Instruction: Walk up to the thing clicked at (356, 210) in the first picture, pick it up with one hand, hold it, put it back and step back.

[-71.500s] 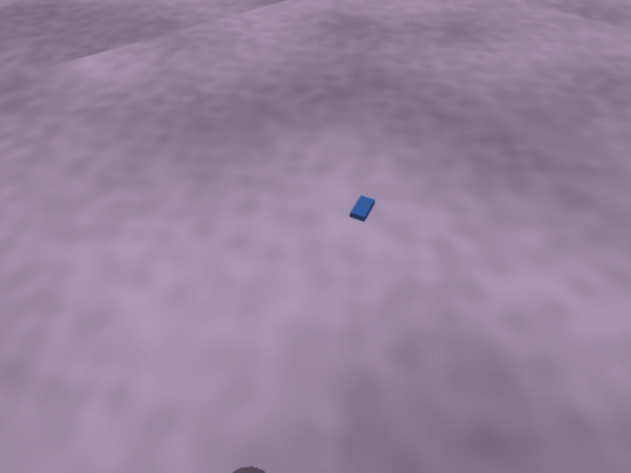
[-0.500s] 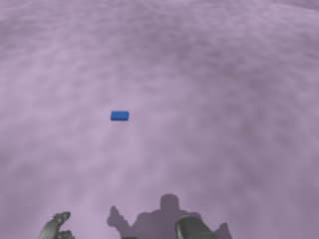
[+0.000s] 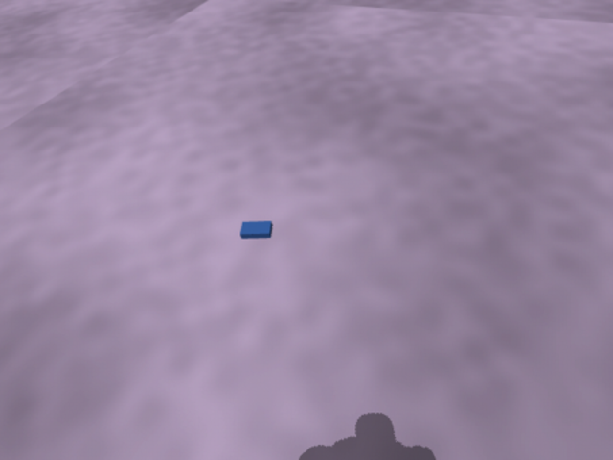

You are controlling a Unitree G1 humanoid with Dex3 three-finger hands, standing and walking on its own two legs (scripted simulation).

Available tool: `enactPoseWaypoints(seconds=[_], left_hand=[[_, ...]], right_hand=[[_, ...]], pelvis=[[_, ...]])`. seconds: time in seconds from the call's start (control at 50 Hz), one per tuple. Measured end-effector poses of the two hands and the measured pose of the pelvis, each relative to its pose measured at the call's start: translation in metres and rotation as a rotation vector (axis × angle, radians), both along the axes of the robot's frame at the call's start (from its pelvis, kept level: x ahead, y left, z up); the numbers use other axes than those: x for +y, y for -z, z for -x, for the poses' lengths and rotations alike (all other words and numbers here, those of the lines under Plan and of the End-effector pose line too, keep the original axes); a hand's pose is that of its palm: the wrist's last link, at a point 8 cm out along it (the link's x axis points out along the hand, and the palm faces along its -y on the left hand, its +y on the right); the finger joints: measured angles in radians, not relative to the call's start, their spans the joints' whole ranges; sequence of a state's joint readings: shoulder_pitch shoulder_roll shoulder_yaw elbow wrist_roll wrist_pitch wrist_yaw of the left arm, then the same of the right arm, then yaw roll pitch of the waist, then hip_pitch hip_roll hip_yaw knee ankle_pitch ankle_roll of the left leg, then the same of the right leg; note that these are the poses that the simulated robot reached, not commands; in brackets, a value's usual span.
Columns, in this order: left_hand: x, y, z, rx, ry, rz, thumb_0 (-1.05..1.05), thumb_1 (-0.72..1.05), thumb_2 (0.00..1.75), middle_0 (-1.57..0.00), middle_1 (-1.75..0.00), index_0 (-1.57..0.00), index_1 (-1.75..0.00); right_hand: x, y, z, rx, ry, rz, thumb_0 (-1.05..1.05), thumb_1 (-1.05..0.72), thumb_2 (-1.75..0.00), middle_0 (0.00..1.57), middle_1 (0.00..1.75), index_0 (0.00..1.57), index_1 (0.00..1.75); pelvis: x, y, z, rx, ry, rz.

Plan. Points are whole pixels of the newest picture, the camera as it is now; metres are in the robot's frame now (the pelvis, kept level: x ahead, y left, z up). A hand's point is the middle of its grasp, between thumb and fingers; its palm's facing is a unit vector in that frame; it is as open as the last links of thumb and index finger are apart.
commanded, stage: step back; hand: left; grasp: from above
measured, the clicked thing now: (256, 229) +1.13 +0.35 -0.74
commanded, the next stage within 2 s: stand in 1.12 s
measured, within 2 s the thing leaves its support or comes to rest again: neither
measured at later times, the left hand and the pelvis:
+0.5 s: hand out of the picture +0.09 +0.26 -0.13, palm faces +0.05 -0.92 -0.38, open 7.4 cm; pelvis +0.02 +0.00 +0.01, yaw +2 degrees
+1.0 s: hand out of the picture +0.13 +0.30 -0.13, palm faces +0.05 -0.93 -0.37, open 7.4 cm; pelvis +0.05 +0.03 +0.02, yaw +1 degrees
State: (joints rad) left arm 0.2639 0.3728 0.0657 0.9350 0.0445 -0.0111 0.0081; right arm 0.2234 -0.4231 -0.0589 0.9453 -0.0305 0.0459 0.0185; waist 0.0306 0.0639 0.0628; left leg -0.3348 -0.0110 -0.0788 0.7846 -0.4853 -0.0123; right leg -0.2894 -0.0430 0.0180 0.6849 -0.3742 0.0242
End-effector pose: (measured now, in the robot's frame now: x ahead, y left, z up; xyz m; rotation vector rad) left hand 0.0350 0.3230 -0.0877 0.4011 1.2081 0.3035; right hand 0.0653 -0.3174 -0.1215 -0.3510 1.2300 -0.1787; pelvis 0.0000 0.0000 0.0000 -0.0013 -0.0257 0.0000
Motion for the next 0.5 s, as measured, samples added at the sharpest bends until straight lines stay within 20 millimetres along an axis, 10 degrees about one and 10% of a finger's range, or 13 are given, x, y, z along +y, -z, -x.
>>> enactPoseWaypoints(seconds=[0.24,0.5], left_hand=[[0.005,-0.001,-0.027,-0.034,0.034,0.035,0.01,0.90,0.90,-0.20,-0.30,-0.21,-0.30],[-0.019,0.000,-0.049,-0.089,0.001,0.077,0.00,0.90,0.90,-0.21,-0.30,-0.21,-0.30]], right_hand=[[0.018,-0.015,0.029,-0.005,0.043,-0.032,0.01,-0.90,-0.90,0.20,0.30,0.20,0.30],[0.006,-0.015,-0.026,-0.007,-0.016,0.004,0.01,-0.91,-0.90,0.20,0.30,0.20,0.30]], pelvis=[[0.001,-0.011,0.000,-0.016,0.007,-0.014],[0.001,-0.012,-0.025,-0.016,-0.033,0.000]])
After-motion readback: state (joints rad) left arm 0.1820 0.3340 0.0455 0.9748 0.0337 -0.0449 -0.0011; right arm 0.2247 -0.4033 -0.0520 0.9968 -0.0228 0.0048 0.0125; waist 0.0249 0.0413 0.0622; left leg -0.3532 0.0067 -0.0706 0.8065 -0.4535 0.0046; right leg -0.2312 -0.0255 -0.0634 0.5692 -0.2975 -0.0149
